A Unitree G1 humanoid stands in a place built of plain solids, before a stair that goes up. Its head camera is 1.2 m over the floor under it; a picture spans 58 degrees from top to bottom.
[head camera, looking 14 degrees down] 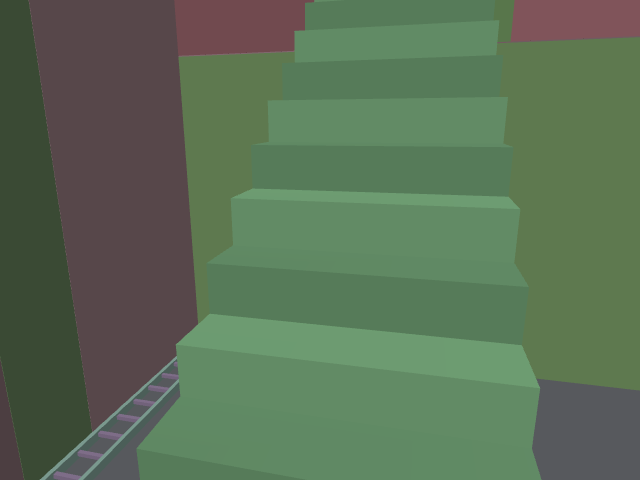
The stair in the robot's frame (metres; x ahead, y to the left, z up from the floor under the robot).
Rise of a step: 0.19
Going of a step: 0.22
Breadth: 1.02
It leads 13 degrees to the right of straight ahead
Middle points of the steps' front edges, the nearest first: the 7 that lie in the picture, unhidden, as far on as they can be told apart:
1.08 -0.06 0.57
1.30 -0.11 0.77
1.51 -0.16 0.96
1.73 -0.21 1.15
1.94 -0.26 1.34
2.16 -0.31 1.53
2.37 -0.36 1.72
